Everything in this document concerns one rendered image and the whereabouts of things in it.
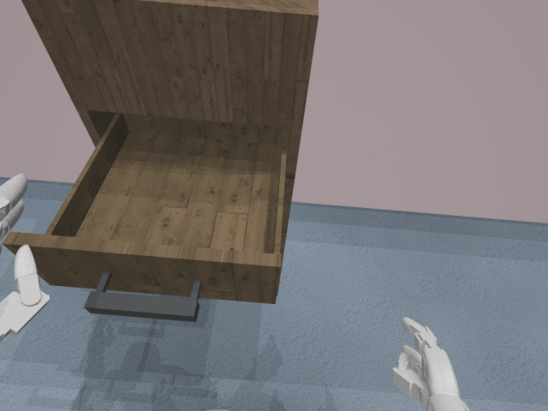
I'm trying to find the drawer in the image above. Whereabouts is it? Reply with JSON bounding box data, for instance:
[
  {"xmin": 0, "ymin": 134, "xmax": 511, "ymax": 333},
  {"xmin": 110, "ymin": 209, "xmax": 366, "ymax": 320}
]
[{"xmin": 2, "ymin": 113, "xmax": 288, "ymax": 304}]

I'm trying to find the handle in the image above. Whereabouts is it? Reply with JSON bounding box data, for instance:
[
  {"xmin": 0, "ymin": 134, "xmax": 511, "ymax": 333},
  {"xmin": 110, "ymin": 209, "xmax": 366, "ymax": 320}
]
[{"xmin": 84, "ymin": 271, "xmax": 202, "ymax": 322}]

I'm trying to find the right robot hand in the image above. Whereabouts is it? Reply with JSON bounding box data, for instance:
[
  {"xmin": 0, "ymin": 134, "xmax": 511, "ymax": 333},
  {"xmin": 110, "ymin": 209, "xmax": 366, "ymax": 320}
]
[{"xmin": 393, "ymin": 317, "xmax": 461, "ymax": 406}]

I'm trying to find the cabinet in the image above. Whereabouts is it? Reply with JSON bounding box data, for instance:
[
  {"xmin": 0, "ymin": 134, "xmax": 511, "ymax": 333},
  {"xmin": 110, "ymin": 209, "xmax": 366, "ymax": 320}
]
[{"xmin": 21, "ymin": 0, "xmax": 319, "ymax": 294}]

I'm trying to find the left robot hand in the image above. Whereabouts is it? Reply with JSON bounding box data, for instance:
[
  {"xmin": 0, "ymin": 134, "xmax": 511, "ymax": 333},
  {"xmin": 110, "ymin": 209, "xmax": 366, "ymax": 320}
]
[{"xmin": 0, "ymin": 174, "xmax": 50, "ymax": 342}]

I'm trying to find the robot right forearm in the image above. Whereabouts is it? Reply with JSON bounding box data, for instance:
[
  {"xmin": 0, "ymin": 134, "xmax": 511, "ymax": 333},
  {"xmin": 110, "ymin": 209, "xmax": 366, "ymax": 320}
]
[{"xmin": 426, "ymin": 394, "xmax": 470, "ymax": 411}]

